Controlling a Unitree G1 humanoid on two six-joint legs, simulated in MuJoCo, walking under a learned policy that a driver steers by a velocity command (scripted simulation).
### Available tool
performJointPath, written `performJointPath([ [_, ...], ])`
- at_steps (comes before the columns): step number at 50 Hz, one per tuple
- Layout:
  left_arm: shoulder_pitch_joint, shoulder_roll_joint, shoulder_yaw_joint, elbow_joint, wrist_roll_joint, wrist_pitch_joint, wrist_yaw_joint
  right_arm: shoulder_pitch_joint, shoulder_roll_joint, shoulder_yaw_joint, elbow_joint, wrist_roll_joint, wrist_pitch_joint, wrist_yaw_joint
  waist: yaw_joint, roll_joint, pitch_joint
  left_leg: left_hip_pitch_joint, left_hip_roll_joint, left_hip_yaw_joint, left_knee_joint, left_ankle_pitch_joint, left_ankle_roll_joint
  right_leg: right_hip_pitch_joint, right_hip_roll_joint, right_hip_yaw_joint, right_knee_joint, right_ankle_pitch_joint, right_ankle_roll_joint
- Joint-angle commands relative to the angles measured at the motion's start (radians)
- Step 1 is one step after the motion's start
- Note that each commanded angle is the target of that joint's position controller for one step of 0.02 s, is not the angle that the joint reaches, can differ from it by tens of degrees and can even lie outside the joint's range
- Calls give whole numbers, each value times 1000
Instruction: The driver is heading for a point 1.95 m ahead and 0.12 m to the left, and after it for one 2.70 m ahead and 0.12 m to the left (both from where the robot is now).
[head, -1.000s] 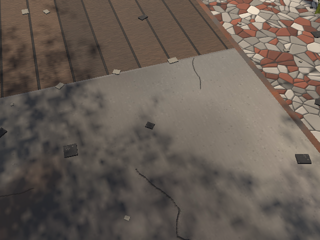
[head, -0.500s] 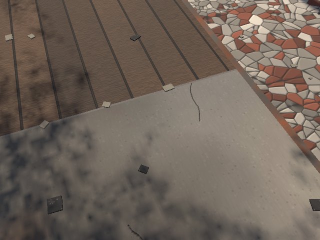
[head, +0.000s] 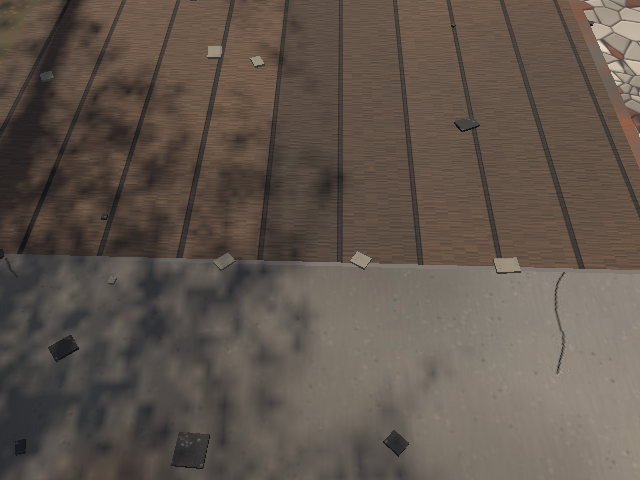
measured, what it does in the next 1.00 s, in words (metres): walks ahead: right foot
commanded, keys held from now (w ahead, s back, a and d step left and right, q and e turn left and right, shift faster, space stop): w+q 0.22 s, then w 0.78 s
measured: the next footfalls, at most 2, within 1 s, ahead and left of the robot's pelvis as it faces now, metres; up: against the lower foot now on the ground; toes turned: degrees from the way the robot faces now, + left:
right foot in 0.52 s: +0.47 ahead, -0.06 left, +0.00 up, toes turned +12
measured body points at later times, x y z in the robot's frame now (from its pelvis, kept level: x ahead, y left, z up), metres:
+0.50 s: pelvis +0.28 +0.00 +0.01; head +0.31 +0.01 +0.46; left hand +0.44 +0.26 -0.08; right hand +0.29 -0.28 -0.12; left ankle +0.09 +0.05 -0.71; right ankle +0.43 -0.07 -0.71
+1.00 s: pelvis +0.54 +0.06 +0.02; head +0.57 +0.07 +0.47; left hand +0.42 +0.29 -0.12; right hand +0.79 -0.10 -0.08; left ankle +0.65 +0.19 -0.70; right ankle +0.44 -0.07 -0.71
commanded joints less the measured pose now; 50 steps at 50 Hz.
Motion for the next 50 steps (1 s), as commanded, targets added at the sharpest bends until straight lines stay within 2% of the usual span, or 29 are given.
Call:
performJointPath([
  [1, -130, 155, 29, -180, 1, -33, -19, 338, -291, -89, 27, 28, 20, -30, -155, 82, -268, 730, 385, -795, -365, -63, 255, -729, 80, 280, 673, -15, -4],
  [2, -160, 132, 21, -191, -14, -46, -22, 288, -243, -76, 35, 31, 18, -39, -121, 40, -154, 616, 367, -651, -361, 29, 228, -741, 31, 291, 613, 85, -14],
  [3, -131, 127, 20, -172, -15, -53, -18, 246, -188, -62, 38, 33, 11, -41, -67, -28, -76, 476, 317, -553, -372, 172, 180, -672, -5, 291, 501, 136, -15],
  [4, -126, 124, 21, -171, 3, -40, -17, 212, -162, -53, 36, 39, 1, -45, -32, -33, -54, 395, 262, -476, -378, 254, 149, -608, -24, 301, 432, 142, -6],
  [5, -96, 117, 19, -162, 20, -19, -18, 188, -143, -46, 29, 42, -8, -47, -7, -19, -64, 347, 226, -424, -387, 304, 134, -547, -29, 301, 394, 150, 5],
  [7, -94, 103, 18, -169, 30, 11, -26, 214, -152, -44, 34, 47, -29, -42, 5, -5, -76, 314, 193, -390, -395, 371, 134, -526, -21, 286, 337, 158, 26],
  [10, -198, 97, 15, -211, 27, 26, -31, 274, -182, -51, 42, 44, -36, -39, -22, 21, -43, 300, 166, -386, -425, 323, 117, -592, -18, 270, 215, 258, 48],
  [12, -277, 101, 13, -237, 23, 26, -33, 317, -177, -49, 48, 43, -35, -38, -52, 40, -24, 336, 160, -393, -433, 306, 97, -645, -13, 268, 115, 334, 53],
  [16, -385, 90, 2, -268, 17, 18, -44, 394, -159, -39, 70, 40, -40, -43, -102, 61, -22, 434, 159, -374, -415, 391, 55, -655, 10, 256, -53, 459, 31],
  [20, -474, 93, -7, -304, 10, 3, -51, 445, -162, -31, 92, 27, -42, -56, -132, 69, -2, 523, 193, -381, -385, 483, 47, -631, 47, 235, -174, 460, -10],
  [22, -445, 109, -3, -306, 8, -4, -51, 424, -179, -32, 94, 23, -45, -63, -101, 79, 5, 536, 217, -383, -356, 563, 28, -553, 66, 237, -232, 406, -45],
  [23, -383, 122, 3, -289, 6, -8, -46, 397, -189, -32, 92, 23, -48, -65, -66, 86, -10, 524, 215, -368, -314, 675, 10, -458, 91, 231, -260, 365, -65],
  [24, -291, 143, 13, -259, 4, -12, -38, 383, -201, -34, 93, 20, -50, -64, -27, 90, -53, 519, 204, -355, -221, 812, -4, -338, 126, 219, -274, 318, -83],
  [25, -142, 160, 24, -213, 5, -20, -26, 367, -204, -33, 96, 20, -52, -59, 46, 57, -129, 489, 163, -315, -46, 837, -21, -161, 139, 211, -337, 342, -108],
  [26, 17, 211, 39, -185, 23, -29, -10, 369, -169, -22, 78, 26, -57, -54, 108, -4, -240, 335, 117, -287, 203, 601, -36, 81, -14, 372, -351, 259, -152],
  [27, 99, 329, 70, -172, 40, -25, -10, 502, -77, -6, 66, 66, -57, -47, 66, -249, -378, 13, -71, -195, 590, -35, -89, 347, -293, 860, -418, 172, -303],
  [28, 29, 254, 57, -165, 9, -11, -23, 472, -144, -14, 81, 32, -55, -52, 39, -155, -316, -107, -63, -259, 677, -295, -73, 268, -300, 1016, -527, 122, -305],
  [29, -76, 187, 40, -183, -5, -9, -27, 391, -151, -18, 69, 23, -52, -48, 5, -67, -151, -137, -2, -263, 678, -213, -71, 109, -266, 850, -536, 79, -288],
  [30, -131, 133, 27, -186, -2, -13, -31, 334, -136, -11, 57, 20, -53, -41, -5, -11, -84, -125, 36, -252, 625, -153, -72, 0, -217, 729, -566, 146, -264],
  [31, -140, 114, 19, -175, 1, -19, -28, 311, -124, -10, 50, 17, -47, -35, -21, -31, -48, -106, 63, -238, 575, -134, -75, -61, -171, 634, -588, 226, -238],
  [32, -137, 99, 12, -157, -2, -24, -26, 319, -115, -6, 51, 6, -37, -28, -41, -61, -38, -69, 81, -226, 537, -122, -86, -112, -133, 563, -609, 291, -217],
  [33, -121, 100, 11, -143, -4, -33, -26, 333, -102, -3, 58, 2, -27, -22, -50, -78, -46, -45, 84, -213, 518, -112, -96, -128, -119, 525, -620, 355, -215],
  [35, -80, 118, 16, -115, -12, -47, -30, 313, -88, 3, 53, -1, -18, -14, -56, -74, -45, -72, 101, -184, 479, -85, -113, -127, -110, 475, -643, 442, -228],
  [38, -36, 128, 18, -86, -14, -50, -32, 179, -80, 12, 11, 1, -15, -8, -36, -62, -8, -169, 143, -142, 355, 13, -143, -104, -92, 416, -692, 459, -234],
  [41, 1, 127, 17, -62, -17, -47, -33, 56, -57, 27, -26, 8, -19, -4, -8, -62, 6, -157, 143, -102, 165, 119, -160, -89, -55, 350, -695, 522, -212],
  [43, 33, 138, 19, -45, -17, -48, -32, -8, -49, 34, -42, 13, -21, -3, 12, -64, 6, -121, 129, -81, 65, 166, -159, -68, -56, 328, -683, 568, -202],
  [46, 73, 145, 19, -22, -11, -43, -27, -67, -62, 34, -60, 16, -24, -9, 28, -68, 8, -99, 110, -70, -16, 159, -140, 6, -89, 332, -646, 638, -195],
  [48, 72, 154, 21, -12, -6, -38, -21, -73, -75, 29, -66, 15, -29, -13, 18, -72, 10, -79, 99, -73, -53, 102, -115, 61, -118, 339, -605, 703, -188],
  [50, 51, 167, 24, -6, -3, -32, -15, 6, -93, 18, -43, 10, -37, -22, -27, -74, -26, 42, 60, -61, -106, 27, -83, 88, -121, 325, -489, 887, -168],
])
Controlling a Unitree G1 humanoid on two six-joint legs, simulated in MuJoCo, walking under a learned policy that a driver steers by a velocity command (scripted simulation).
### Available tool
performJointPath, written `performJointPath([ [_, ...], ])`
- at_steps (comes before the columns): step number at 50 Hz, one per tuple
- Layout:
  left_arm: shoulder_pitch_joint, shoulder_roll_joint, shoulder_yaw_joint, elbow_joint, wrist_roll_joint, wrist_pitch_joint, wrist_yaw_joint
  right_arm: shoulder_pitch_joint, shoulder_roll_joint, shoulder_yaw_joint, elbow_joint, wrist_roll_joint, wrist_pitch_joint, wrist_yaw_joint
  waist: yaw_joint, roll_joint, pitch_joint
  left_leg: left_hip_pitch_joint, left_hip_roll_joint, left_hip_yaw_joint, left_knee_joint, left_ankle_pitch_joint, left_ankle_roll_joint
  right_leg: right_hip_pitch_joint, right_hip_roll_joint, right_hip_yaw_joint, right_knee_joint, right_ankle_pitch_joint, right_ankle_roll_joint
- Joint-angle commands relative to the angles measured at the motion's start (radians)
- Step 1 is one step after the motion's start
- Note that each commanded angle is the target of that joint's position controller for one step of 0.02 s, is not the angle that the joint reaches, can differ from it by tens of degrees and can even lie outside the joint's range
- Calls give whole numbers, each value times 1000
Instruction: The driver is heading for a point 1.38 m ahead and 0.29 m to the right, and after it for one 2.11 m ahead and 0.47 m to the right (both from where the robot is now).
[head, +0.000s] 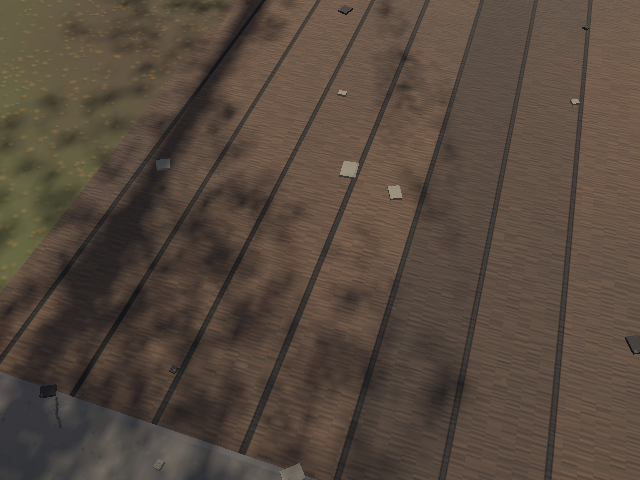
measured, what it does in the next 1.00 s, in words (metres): walks ahead: left foot, then right foot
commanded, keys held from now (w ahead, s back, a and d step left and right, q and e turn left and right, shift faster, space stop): w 0.64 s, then no key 0.36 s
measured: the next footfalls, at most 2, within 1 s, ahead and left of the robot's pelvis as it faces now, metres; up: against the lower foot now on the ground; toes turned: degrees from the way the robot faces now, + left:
left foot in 0.04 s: +0.18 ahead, +0.10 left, +0.00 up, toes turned +3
right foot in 0.58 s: +0.49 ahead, -0.09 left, +0.00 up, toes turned -4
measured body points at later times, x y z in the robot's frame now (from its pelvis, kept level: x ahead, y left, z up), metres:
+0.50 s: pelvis +0.26 +0.02 +0.00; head +0.29 +0.02 +0.45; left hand +0.45 +0.24 -0.11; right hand +0.19 -0.22 -0.14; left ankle +0.14 +0.10 -0.74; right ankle +0.42 -0.10 -0.70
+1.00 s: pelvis +0.48 -0.01 +0.01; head +0.50 -0.01 +0.46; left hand +0.47 +0.22 -0.15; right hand +0.57 -0.24 -0.14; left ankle +0.57 +0.10 -0.71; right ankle +0.44 -0.08 -0.74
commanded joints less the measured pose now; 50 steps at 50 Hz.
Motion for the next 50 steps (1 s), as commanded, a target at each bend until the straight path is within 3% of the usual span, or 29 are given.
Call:
performJointPath([
  [1, -8, 170, 33, -25, 0, 1, 11, 156, -113, -41, 2, -9, -28, -17, -131, -80, -63, 260, -65, 31, -110, -44, 56, -47, -253, 74, 245, 815, -102],
  [2, -10, 147, 24, -37, -3, 1, 10, 329, -162, -60, 55, -26, -39, -29, -193, -35, -170, 507, 6, -48, -116, -56, 96, -178, -207, 39, 460, 689, -81],
  [3, 57, 50, -2, -83, -35, -2, 2, 459, -275, -90, 67, -46, -40, -40, -197, 167, -322, 826, 308, -467, -156, -165, 208, -512, -78, -37, 833, 237, -29],
  [4, 53, 117, 19, -67, -15, 2, 7, 447, -265, -94, 78, -5, -24, -32, -190, 177, -342, 818, 378, -721, -281, -179, 255, -668, 1, 50, 998, -211, -34],
  [5, -20, 148, 32, -78, -2, 7, 7, 342, -217, -82, 66, 13, -19, -29, -146, 82, -175, 685, 330, -569, -287, -214, 231, -732, -67, 101, 1039, -144, -46],
  [6, -68, 126, 26, -88, -2, 2, -1, 265, -153, -66, 55, 14, -24, -25, -123, 38, -88, 554, 285, -457, -323, -173, 210, -721, -104, 103, 998, -64, -48],
  [7, -81, 106, 24, -86, -3, 6, -5, 230, -116, -55, 57, 13, -30, -24, -93, 37, -36, 459, 234, -364, -363, -125, 172, -679, -135, 98, 934, -19, -45],
  [8, -72, 98, 23, -82, 13, 19, -10, 218, -94, -49, 69, 18, -36, -27, -65, 56, -10, 390, 194, -299, -389, -74, 146, -633, -152, 93, 890, 5, -32],
  [11, -77, 77, 21, -76, 23, 44, -25, 267, -108, -52, 105, 22, -59, -29, -43, 41, -15, 364, 163, -216, -426, 60, 155, -615, -158, 66, 855, 69, -4],
  [13, -154, 78, 21, -100, 23, 50, -29, 303, -121, -56, 126, 25, -64, -28, -50, 29, 11, 379, 157, -186, -455, 74, 164, -684, -176, 54, 800, 135, 15],
  [17, -311, 69, 13, -151, 16, 48, -30, 368, -110, -51, 162, 24, -59, -28, -83, 22, 46, 425, 131, -131, -466, 146, 156, -746, -179, 25, 618, 257, 36],
  [20, -405, 55, 2, -181, 11, 44, -29, 418, -115, -50, 188, 21, -59, -30, -110, 29, 54, 469, 129, -100, -453, 226, 148, -718, -154, -5, 486, 313, 28],
  [24, -479, 70, 1, -214, 10, 36, -24, 467, -122, -51, 223, 10, -52, -41, -125, 35, 69, 590, 169, -98, -405, 335, 145, -714, -129, -15, 388, 273, -10],
  [27, -403, 90, 12, -200, 10, 23, -14, 433, -141, -56, 232, 5, -48, -50, -73, 45, 32, 631, 180, -73, -272, 613, 119, -570, -76, -37, 327, 163, -60],
  [28, -292, 104, 22, -164, 12, 16, -7, 419, -148, -58, 234, 5, -45, -49, -25, 41, -26, 622, 163, -56, -139, 722, 105, -436, -41, -52, 291, 149, -81],
  [29, -115, 130, 37, -103, 23, 5, 3, 406, -139, -54, 230, 10, -42, -48, 46, 7, -121, 534, 119, -19, 65, 667, 84, -205, -45, -41, 243, 191, -110],
  [30, 53, 223, 62, -72, 49, -2, 16, 426, -86, -37, 194, 32, -45, -42, 84, -108, -254, 273, 47, 28, 385, 327, 53, 92, -279, 237, 227, 104, -180],
  [31, 76, 291, 81, -61, 40, 7, 9, 523, -30, -33, 195, 47, -44, -34, 35, -297, -346, -20, -141, 4, 692, -434, 27, 260, -500, 691, 97, 104, -299],
  [32, -25, 235, 70, -74, 4, 16, 3, 431, -117, -57, 193, 21, -39, -39, 11, -127, -239, -101, -75, -127, 753, -384, 48, 158, -441, 646, 68, 33, -262],
  [33, -134, 171, 52, -93, -4, 14, 2, 368, -105, -57, 173, 22, -44, -35, -27, -88, -96, -106, -36, -115, 722, -292, 45, -6, -419, 487, 48, 169, -240],
  [34, -181, 116, 36, -96, 0, 7, 0, 345, -79, -53, 175, 22, -45, -36, -54, -50, -40, -62, -7, -106, 671, -243, 38, -111, -376, 374, 29, 379, -214],
  [36, -183, 62, 17, -69, -6, -9, 6, 380, -45, -50, 192, -2, -19, -35, -103, -81, -28, 51, 12, -94, 595, -236, 7, -223, -314, 202, 31, 717, -175],
  [37, -158, 55, 12, -54, -4, -17, 5, 391, -32, -50, 199, -4, -7, -33, -111, -82, -42, 85, 0, -83, 577, -234, -3, -238, -304, 164, 38, 834, -174],
  [40, -134, 101, 15, -29, -2, -26, 9, 361, -21, -48, 196, -1, 12, -31, -130, -97, -52, 77, -14, -55, 472, -173, -27, -246, -275, 81, 41, 965, -177],
  [45, -99, 90, -2, 3, 0, -6, 16, 216, -9, -29, 172, 11, 18, -41, -88, -133, -57, 137, -20, -3, 186, -34, -33, -231, -235, 18, 59, 939, -147],
  [50, -88, 75, -10, 36, 1, 17, 29, 206, -22, -26, 195, 11, 12, -62, -78, -120, -33, 221, -28, -12, 2, -60, -4, -194, -270, 74, 139, 781, -140],
])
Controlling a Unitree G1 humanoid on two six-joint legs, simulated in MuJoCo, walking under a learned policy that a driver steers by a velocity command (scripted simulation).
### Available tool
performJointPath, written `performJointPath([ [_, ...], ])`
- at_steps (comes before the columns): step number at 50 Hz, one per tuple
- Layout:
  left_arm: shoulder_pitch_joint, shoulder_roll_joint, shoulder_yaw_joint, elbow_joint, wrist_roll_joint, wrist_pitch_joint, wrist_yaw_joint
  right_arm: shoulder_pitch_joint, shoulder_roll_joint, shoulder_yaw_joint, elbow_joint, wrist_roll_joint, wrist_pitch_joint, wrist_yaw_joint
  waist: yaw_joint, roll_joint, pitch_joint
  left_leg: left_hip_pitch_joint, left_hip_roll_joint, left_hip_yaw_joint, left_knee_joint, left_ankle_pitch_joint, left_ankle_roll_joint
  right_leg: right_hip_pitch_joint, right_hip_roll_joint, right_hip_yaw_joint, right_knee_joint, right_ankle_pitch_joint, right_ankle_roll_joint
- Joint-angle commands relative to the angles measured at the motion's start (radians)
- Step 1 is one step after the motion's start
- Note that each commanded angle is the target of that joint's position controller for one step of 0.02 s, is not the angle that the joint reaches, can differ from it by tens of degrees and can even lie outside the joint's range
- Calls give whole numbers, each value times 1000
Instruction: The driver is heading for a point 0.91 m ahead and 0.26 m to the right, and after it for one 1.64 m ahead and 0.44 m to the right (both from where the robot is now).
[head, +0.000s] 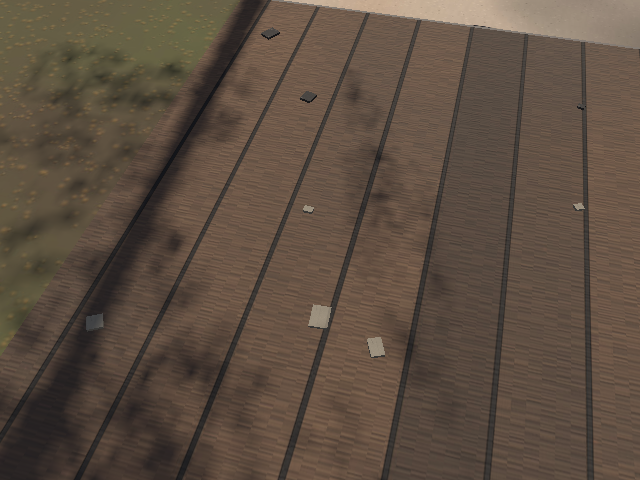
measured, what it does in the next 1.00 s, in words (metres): walks ahead: left foot, then left foot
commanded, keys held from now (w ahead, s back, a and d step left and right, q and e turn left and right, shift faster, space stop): no key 0.58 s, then w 0.38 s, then w+e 0.04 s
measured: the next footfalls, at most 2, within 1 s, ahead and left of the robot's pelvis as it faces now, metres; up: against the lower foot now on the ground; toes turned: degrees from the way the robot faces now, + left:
left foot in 0.04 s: +0.13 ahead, +0.10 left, +0.00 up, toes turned +2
left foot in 0.92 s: +0.21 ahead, +0.15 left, +0.00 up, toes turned +3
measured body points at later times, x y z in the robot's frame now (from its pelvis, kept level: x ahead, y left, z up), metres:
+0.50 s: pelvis +0.05 +0.02 +0.00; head +0.05 +0.03 +0.45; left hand +0.02 +0.24 -0.16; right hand +0.06 -0.20 -0.16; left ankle +0.09 +0.10 -0.74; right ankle -0.03 -0.08 -0.74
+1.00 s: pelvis +0.15 +0.07 -0.01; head +0.16 +0.08 +0.43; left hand +0.06 +0.29 -0.17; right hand +0.19 -0.19 -0.15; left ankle +0.17 +0.14 -0.74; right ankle +0.00 -0.06 -0.68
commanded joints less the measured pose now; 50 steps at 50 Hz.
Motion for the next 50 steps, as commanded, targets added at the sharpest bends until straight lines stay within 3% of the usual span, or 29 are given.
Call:
performJointPath([
  [1, -1, 116, 16, -18, -7, 6, 13, 112, -57, -9, 12, -3, -15, -15, -55, -100, -54, 211, -10, 6, -180, 72, 23, -49, -265, 127, 52, 628, -79],
  [2, 22, 109, 13, -13, -3, 6, 15, 143, -88, -13, 25, -8, -26, -19, -57, -41, -67, 308, 44, -57, -264, 276, 30, -81, -233, 128, 95, 485, -38],
  [3, 86, 99, 13, -13, 4, 7, 18, 185, -156, -25, 33, -12, -37, -23, -21, 40, -112, 416, 171, -166, -217, 606, 53, -133, -176, 102, 153, 205, -8],
  [4, 209, 20, -2, 33, -17, 24, 20, 155, -145, -18, 36, 8, -28, -22, 17, 155, -158, 413, 267, -248, -208, 726, 176, -134, -95, 61, 182, -137, 13],
  [5, 186, 58, 5, 51, -14, 43, 31, 140, -95, -7, 31, 13, -19, -18, -7, 128, -137, 353, 276, -295, -249, 598, 206, -113, -77, 65, 177, -208, 21],
  [8, 95, 65, 7, 46, 0, 62, 26, 34, -75, 1, 21, 7, 0, -21, 16, 81, -40, 207, 145, -202, -307, 208, 93, -47, -109, 108, 19, -42, 27],
  [10, 76, 63, 3, 57, 2, 59, 24, 69, -78, -4, 43, 17, 2, -24, -9, 16, -17, 237, 87, -147, -297, 169, 55, -59, -138, 128, -5, 26, 29],
  [14, 60, 59, -2, 74, -7, 51, 35, 104, -68, -7, 77, 18, -1, -23, -24, -29, -48, 331, 81, -134, -268, 282, 56, -62, -155, 136, -33, 65, 33],
  [29, 77, 35, -15, 115, -5, 58, 42, 150, -38, 4, 152, 14, 15, -25, -31, -39, 15, 292, 59, -127, -308, 129, 38, -74, -172, 141, -55, 30, 26],
  [30, 94, 32, -15, 121, -3, 57, 41, 161, -35, 4, 158, 13, 17, -24, -29, -38, -1, 294, 47, -123, -313, 28, 40, -70, -165, 138, -63, -48, 21],
  [33, 120, 53, -2, 111, 4, 60, 35, 159, -64, -13, 147, 11, 28, -16, -19, -62, 65, 174, -1, -101, -261, -366, 70, -122, -153, 166, -54, -381, -31],
  [35, 177, 71, 5, 110, -2, 54, 33, 104, -34, -10, 110, 9, 20, -4, 16, -117, 145, 4, -38, -67, -161, -393, 69, -88, -226, 286, -133, -512, -84],
  [36, 210, 99, 16, 120, -4, 49, 35, 60, -5, -4, 85, 5, 10, 5, 33, -178, 170, -73, -72, 6, -49, -288, 53, -40, -303, 382, -210, -538, -119],
  [37, 199, 122, 28, 121, 0, 44, 37, 33, -4, -3, 60, -13, 0, 12, 29, -199, 202, -129, -43, 40, 39, -218, 46, -21, -382, 442, -244, -499, -151],
  [38, 200, 119, 32, 118, 5, 37, 35, 15, -27, -10, 42, -18, -10, 18, 30, -172, 200, -178, -16, 29, 94, -220, 45, 10, -408, 458, -253, -435, -168],
  [40, 205, 118, 38, 116, 14, 20, 29, 6, -53, -23, 14, -12, -27, 29, 20, -136, 186, -237, 14, 12, 136, -246, 42, 87, -406, 422, -231, -296, -171],
  [43, 189, 120, 43, 107, 11, 2, 22, -3, -44, -30, -20, 4, -46, 40, -2, -131, 165, -125, -1, 48, 43, -207, 40, 62, -357, 313, -176, -95, -136],
  [45, 129, 129, 46, 90, 2, -2, 15, 140, -24, -37, 17, 12, -49, 42, -82, -113, 118, 186, -67, 108, -79, -114, 52, -109, -290, 202, -58, 65, -94],
  [46, 123, 121, 42, 85, 3, -10, 9, 289, -52, -56, 69, 12, -52, 35, -142, -62, 53, 413, -96, 94, -116, -105, 67, -209, -234, 136, 109, 224, -66],
  [47, 95, 83, 28, 51, -4, -18, -2, 463, -149, -86, 99, -3, -58, 18, -220, 122, -38, 600, 105, -204, -267, -287, 131, -366, -130, 17, 444, 202, -6],
  [48, 115, 38, 21, 11, -2, -21, -9, 569, -230, -99, 128, -5, -49, 16, -210, 310, -117, 677, 338, -664, -467, -407, 238, -553, 4, 1, 774, -286, 17],
  [49, 38, 77, 34, -9, 17, -12, -13, 444, -178, -81, 106, -3, -38, 11, -142, 124, -36, 554, 346, -646, -467, -474, 227, -602, -75, 131, 899, -262, -14],
  [50, -5, 62, 33, -25, 11, -13, -22, 321, -148, -71, 64, -5, -40, 12, -102, 28, 32, 443, 328, -529, -464, -432, 204, -606, -117, 151, 913, -150, -30],
])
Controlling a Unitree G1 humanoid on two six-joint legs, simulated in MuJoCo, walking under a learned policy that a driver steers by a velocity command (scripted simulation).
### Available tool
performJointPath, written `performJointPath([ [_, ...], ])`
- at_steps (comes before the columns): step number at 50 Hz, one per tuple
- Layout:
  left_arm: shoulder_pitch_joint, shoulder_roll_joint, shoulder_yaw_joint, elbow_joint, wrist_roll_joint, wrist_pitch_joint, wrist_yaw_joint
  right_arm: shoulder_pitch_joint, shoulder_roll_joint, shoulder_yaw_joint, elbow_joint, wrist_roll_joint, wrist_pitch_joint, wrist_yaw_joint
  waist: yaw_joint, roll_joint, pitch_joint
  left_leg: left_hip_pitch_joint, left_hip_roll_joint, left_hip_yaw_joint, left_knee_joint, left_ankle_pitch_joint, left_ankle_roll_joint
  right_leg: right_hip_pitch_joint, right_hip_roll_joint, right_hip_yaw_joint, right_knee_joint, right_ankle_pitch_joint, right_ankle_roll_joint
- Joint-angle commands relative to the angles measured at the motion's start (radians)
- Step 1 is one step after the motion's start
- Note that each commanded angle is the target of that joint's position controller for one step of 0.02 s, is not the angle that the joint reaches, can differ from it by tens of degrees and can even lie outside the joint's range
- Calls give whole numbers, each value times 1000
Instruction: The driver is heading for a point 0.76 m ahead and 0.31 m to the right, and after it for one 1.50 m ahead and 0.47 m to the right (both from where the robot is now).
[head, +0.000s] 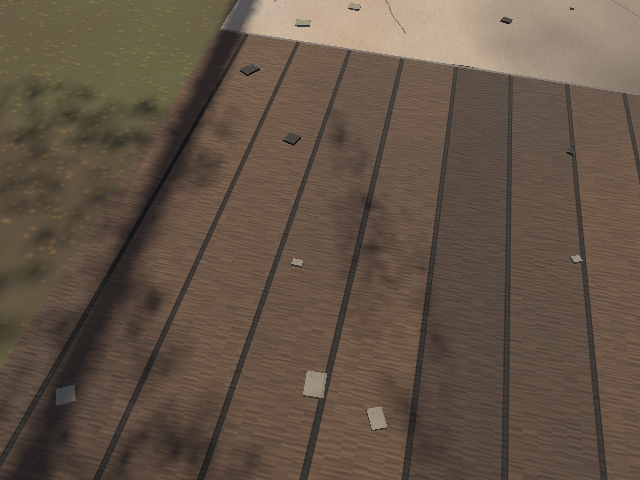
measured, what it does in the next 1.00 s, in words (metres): walks ahead, turning right: right foot, then left foot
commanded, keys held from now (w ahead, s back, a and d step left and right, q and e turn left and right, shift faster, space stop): w+e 1.00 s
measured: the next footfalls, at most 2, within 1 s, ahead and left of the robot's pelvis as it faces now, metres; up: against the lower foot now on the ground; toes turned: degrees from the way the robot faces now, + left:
right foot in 0.44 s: +0.37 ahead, -0.10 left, +0.00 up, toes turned -17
left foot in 1.00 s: +0.75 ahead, -0.07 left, +0.00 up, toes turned -32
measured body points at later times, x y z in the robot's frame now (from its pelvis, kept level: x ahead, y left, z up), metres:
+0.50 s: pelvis +0.26 -0.03 -0.01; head +0.29 -0.04 +0.43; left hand +0.44 +0.18 -0.14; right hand +0.17 -0.26 -0.16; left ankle +0.07 +0.09 -0.63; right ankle +0.33 -0.09 -0.73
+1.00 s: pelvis +0.54 -0.08 -0.01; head +0.58 -0.11 +0.44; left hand +0.63 +0.19 -0.13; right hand +0.65 -0.39 -0.09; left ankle +0.71 -0.05 -0.73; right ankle +0.34 -0.08 -0.72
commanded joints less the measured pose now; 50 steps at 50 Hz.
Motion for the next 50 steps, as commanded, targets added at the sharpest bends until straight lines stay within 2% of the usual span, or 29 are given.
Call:
performJointPath([
  [1, -134, 36, 7, -126, -6, -28, -20, 156, -110, -13, 16, -2, 7, -8, -43, 57, 82, 231, 338, -491, -449, -203, 128, -480, -48, 59, 265, 152, -52],
  [3, -78, 22, 12, -111, 6, -10, -24, 118, -57, 10, 12, 2, -10, -14, 7, 81, 70, 176, 275, -319, -468, -29, 81, -405, -63, 49, 203, 201, -37],
  [5, -90, 29, 20, -121, 6, 9, -30, 168, -56, 17, 30, 1, -25, -22, 14, 87, 68, 196, 265, -228, -471, 114, 77, -428, -52, 32, 191, 240, -28],
  [7, -165, 31, 23, -152, 3, 22, -34, 204, -67, 19, 40, 0, -33, -26, 10, 86, 85, 225, 263, -158, -480, 207, 75, -504, -55, 19, 160, 291, -21],
  [10, -308, 26, 20, -215, 1, 24, -42, 218, -58, 27, 36, -2, -39, -29, -7, 91, 112, 236, 244, -61, -485, 336, 67, -558, -46, -18, 24, 379, -13],
  [12, -391, 13, 12, -253, -1, 20, -48, 217, -56, 30, 33, 0, -42, -32, -16, 101, 121, 228, 227, 4, -480, 415, 59, -516, -34, -62, -121, 437, -12],
  [15, -475, 16, 8, -299, -1, 19, -56, 252, -76, 27, 45, 4, -44, -40, -31, 104, 125, 280, 245, 58, -461, 548, 51, -449, -11, -130, -273, 456, -36],
  [18, -425, 47, 23, -299, 3, 17, -48, 246, -110, 17, 45, 4, -40, -51, 6, 124, 65, 382, 261, 115, -306, 966, 31, -341, 58, -183, -318, 385, -92],
  [20, -272, 82, 43, -259, 6, 15, -41, 219, -139, 6, 32, -3, -25, -55, 74, 158, -28, 407, 274, 136, -59, 1149, 32, -194, 114, -196, -320, 284, -143],
  [21, -161, 110, 59, -226, 11, 12, -39, 204, -152, 0, 18, -3, -17, -49, 119, 157, -88, 359, 274, 134, 129, 1074, 31, -55, 134, -176, -374, 271, -171],
  [22, -46, 166, 85, -198, 22, 9, -30, 176, -162, -4, -6, 1, -16, -38, 187, 102, -144, 198, 245, 143, 406, 832, 11, 137, 70, -55, -462, 213, -216],
  [23, -52, 269, 111, -214, 28, 14, -21, 217, -41, 15, -68, 13, -16, -14, 109, -134, -229, -220, 62, 118, 813, -92, -37, 429, -245, 451, -503, 175, -366],
  [24, -49, 280, 111, -219, -1, 30, -24, 102, -109, 2, -124, 16, -29, -4, 125, -66, -283, -390, -26, -113, 956, -211, -36, 459, -304, 768, -673, 92, -420],
  [25, -122, 253, 101, -225, -7, 31, -16, 19, -116, 5, -160, 17, -45, 1, 94, -5, -130, -482, 55, -155, 898, -100, -24, 350, -295, 622, -710, 111, -374],
  [26, -162, 199, 88, -229, -10, 25, -13, 18, -120, 6, -160, 16, -55, -1, 56, 77, -66, -437, 92, -151, 802, -30, -23, 228, -266, 531, -731, 217, -329],
  [27, -202, 167, 79, -235, -9, 17, -9, 29, -113, 4, -150, 8, -49, -6, 11, 124, -23, -371, 118, -153, 722, -11, -33, 123, -216, 440, -736, 350, -290],
  [28, -217, 142, 68, -237, -16, 8, -3, 49, -104, 6, -153, -11, -30, -6, -22, 121, -20, -304, 131, -157, 672, -13, -52, 50, -174, 371, -740, 448, -271],
  [30, -193, 153, 65, -234, -25, -15, -1, 59, -86, 8, -162, -29, 8, 0, -43, 92, -28, -257, 140, -148, 589, -29, -83, -1, -129, 300, -740, 567, -261],
  [33, -133, 194, 72, -232, -27, -24, -3, -43, -89, 11, -210, -30, 34, 7, -22, 49, -1, -315, 145, -116, 457, 56, -121, -21, -89, 263, -759, 584, -238],
  [36, -58, 193, 71, -234, -27, -17, -7, -180, -105, 10, -264, -23, 40, 11, 32, 13, 15, -400, 135, -109, 319, 177, -135, 45, -75, 281, -759, 588, -194],
  [39, -2, 199, 71, -239, -24, -12, -4, -270, -108, 15, -303, -20, 39, 17, 70, -6, 5, -437, 109, -112, 221, 246, -131, 133, -71, 297, -727, 636, -171],
  [44, 48, 213, 72, -252, -9, -7, 7, -398, -113, 30, -374, -10, 23, 26, 107, -33, 16, -423, 55, -107, 62, 234, -107, 235, -89, 344, -653, 745, -175],
  [46, 18, 231, 76, -268, -6, -8, 15, -361, -133, 29, -381, -5, 13, 24, 73, -49, 11, -312, 38, -122, -22, 210, -84, 224, -100, 365, -614, 786, -148],
  [47, -25, 245, 79, -282, -6, -10, 16, -291, -149, 23, -366, -2, 8, 19, 32, -55, -5, -185, 17, -119, -66, 176, -68, 179, -91, 358, -574, 852, -122],
  [48, -53, 261, 83, -293, -5, -15, 11, -183, -179, 11, -335, 0, 2, 9, -14, -51, -56, -26, -14, -107, -83, 141, -50, 143, -71, 352, -479, 958, -99],
  [49, -78, 265, 83, -300, -13, -23, 0, -35, -209, -2, -297, -2, -10, -5, -91, -5, -136, 176, 6, -115, -143, 180, -25, 87, -17, 310, -296, 952, -75],
  [50, -71, 199, 65, -331, -26, -32, -10, 123, -276, -18, -289, -27, -18, -24, -143, 80, -282, 419, 210, -310, -159, -4, 17, -50, 44, 260, -30, 678, -58],
])
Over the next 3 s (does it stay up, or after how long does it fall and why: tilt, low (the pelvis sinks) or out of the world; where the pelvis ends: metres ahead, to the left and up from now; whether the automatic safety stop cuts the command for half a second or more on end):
stays up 0.72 -0.21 0.02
